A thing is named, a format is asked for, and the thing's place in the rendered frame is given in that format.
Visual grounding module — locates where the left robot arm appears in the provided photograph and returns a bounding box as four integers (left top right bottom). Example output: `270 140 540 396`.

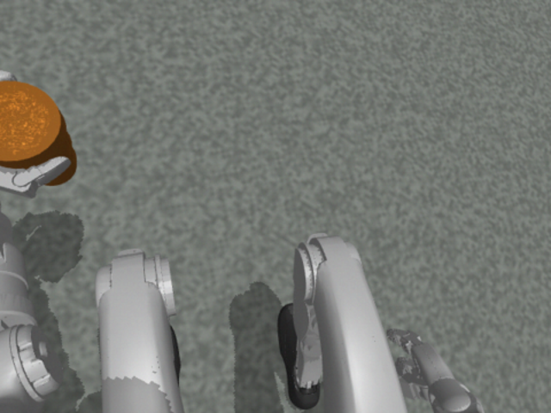
0 202 64 413

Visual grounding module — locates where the right robot foot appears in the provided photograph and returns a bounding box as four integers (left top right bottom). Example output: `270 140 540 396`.
277 303 320 410

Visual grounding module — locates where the right robot hand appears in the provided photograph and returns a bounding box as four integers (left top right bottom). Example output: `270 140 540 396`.
387 329 455 401

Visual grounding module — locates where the cup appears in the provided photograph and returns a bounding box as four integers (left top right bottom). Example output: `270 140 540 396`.
0 81 77 186

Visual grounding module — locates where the right robot arm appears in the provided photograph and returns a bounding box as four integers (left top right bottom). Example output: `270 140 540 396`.
428 379 485 413

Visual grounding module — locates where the left robot hand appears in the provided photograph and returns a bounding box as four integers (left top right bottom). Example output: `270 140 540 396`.
0 71 71 199

